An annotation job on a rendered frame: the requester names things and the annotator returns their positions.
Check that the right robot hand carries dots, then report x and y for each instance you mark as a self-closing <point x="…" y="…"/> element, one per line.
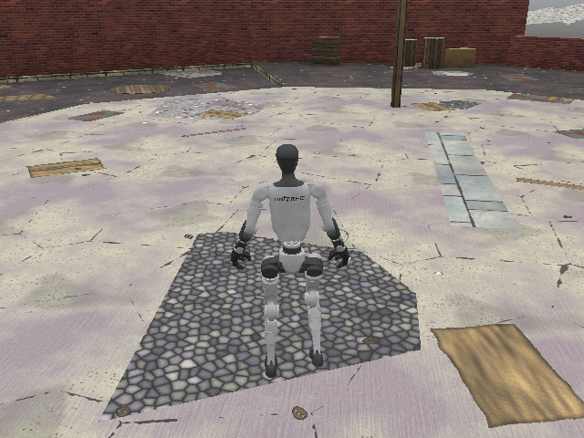
<point x="344" y="255"/>

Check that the left robot shin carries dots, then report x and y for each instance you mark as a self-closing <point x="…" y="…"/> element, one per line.
<point x="270" y="337"/>

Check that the left robot hand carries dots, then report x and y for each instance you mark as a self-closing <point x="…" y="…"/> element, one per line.
<point x="235" y="256"/>

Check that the right robot upper arm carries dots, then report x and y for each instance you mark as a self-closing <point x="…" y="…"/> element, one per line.
<point x="318" y="191"/>

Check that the robot left forearm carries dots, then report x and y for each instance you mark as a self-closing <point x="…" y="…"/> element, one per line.
<point x="242" y="240"/>

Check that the left robot upper arm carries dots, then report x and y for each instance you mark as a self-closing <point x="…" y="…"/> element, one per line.
<point x="255" y="208"/>

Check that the robot right foot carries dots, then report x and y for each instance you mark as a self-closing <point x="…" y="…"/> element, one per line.
<point x="317" y="359"/>

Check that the robot right forearm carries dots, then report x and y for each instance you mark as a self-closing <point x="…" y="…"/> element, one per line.
<point x="335" y="238"/>

